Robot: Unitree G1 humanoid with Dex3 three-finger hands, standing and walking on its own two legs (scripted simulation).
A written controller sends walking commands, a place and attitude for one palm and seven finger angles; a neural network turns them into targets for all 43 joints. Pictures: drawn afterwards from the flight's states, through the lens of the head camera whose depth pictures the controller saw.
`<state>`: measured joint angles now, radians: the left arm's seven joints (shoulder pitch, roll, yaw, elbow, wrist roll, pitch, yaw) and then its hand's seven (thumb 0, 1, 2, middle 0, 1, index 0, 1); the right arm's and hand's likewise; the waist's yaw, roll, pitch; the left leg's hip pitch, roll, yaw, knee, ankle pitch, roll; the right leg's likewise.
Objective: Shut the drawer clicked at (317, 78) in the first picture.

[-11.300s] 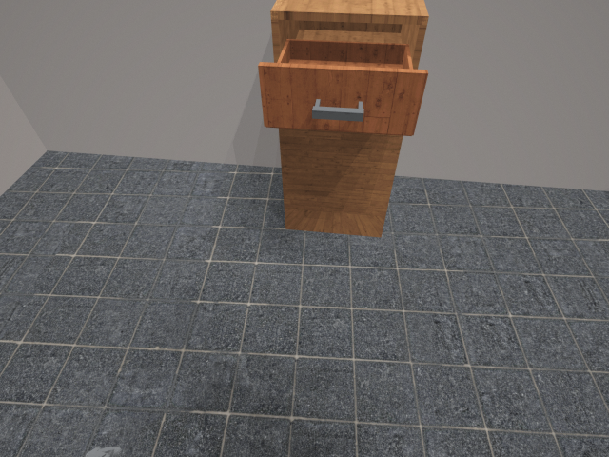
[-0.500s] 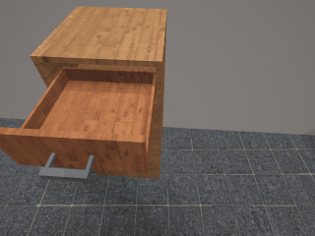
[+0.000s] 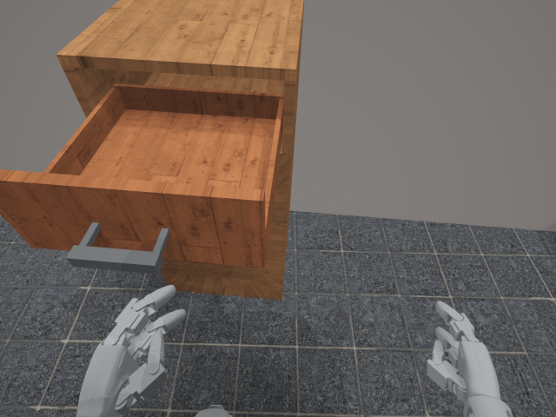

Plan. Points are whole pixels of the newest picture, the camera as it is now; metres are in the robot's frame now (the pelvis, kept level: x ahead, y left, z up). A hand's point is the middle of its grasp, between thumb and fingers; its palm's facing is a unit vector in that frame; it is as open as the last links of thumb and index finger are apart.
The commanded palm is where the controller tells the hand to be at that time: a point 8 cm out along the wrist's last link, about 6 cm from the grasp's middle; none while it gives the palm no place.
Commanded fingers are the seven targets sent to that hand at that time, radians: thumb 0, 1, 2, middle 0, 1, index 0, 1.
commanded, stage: raise the hand and make a fist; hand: left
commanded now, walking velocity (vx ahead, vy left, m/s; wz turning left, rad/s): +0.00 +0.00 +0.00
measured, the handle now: (122, 246) +0.32 +0.24 +0.08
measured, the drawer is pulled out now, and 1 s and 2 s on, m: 0.29 0.29 0.29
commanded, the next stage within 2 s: bring the fist close to the handle in 1.54 s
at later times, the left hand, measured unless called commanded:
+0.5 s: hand (120, 359) +0.17 +0.19 +0.09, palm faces +0.00 -1.00 -0.07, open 3.7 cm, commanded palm +0.12 +0.24 +0.10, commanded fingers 0.00 0.90 0.90 -1.08 -1.25 -1.08 -1.25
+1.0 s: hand (77, 352) +0.16 +0.20 +0.15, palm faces +0.05 -0.99 -0.13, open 3.2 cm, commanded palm +0.11 +0.26 +0.17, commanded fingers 0.00 0.90 0.90 -1.40 -1.60 -1.40 -1.60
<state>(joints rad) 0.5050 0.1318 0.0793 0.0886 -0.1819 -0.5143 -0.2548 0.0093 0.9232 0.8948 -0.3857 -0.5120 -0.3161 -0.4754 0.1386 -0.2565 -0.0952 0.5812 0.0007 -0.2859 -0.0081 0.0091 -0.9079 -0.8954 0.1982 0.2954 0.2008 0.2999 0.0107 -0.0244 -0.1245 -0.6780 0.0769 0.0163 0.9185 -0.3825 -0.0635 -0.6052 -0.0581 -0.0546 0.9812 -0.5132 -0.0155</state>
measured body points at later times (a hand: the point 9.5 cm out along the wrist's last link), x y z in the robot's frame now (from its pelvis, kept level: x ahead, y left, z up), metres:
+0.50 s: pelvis -0.01 +0.01 +0.01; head +0.00 +0.01 +0.46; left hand +0.17 +0.24 +0.09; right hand +0.14 -0.22 -0.07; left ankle +0.04 +0.16 -0.68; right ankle -0.02 -0.11 -0.68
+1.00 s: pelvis +0.01 +0.02 +0.03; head -0.01 +0.00 +0.48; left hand +0.15 +0.26 +0.16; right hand +0.24 -0.17 -0.01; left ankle +0.04 +0.16 -0.68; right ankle -0.02 -0.11 -0.68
